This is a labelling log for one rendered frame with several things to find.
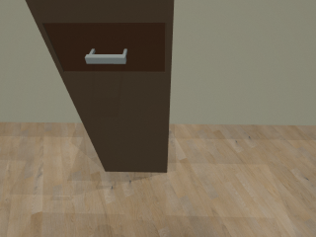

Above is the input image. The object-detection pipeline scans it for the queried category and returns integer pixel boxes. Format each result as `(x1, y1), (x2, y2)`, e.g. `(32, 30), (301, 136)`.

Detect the handle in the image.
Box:
(85, 48), (127, 64)

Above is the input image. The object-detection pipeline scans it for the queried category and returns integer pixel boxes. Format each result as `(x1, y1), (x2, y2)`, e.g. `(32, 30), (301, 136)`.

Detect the drawer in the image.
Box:
(44, 23), (166, 72)

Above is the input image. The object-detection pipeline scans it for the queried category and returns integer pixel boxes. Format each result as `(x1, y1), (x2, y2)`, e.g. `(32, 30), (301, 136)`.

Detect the cabinet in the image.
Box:
(26, 0), (175, 173)

